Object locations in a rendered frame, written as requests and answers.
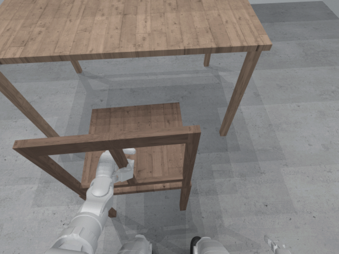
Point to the robot right hand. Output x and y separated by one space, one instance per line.
276 245

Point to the chair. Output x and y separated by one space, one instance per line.
164 158

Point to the robot left shin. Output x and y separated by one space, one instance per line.
142 236

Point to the left robot forearm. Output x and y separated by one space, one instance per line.
87 225

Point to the robot right foot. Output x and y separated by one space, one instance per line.
193 243

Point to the robot left hand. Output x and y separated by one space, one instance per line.
107 167

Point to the table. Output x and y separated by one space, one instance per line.
70 30

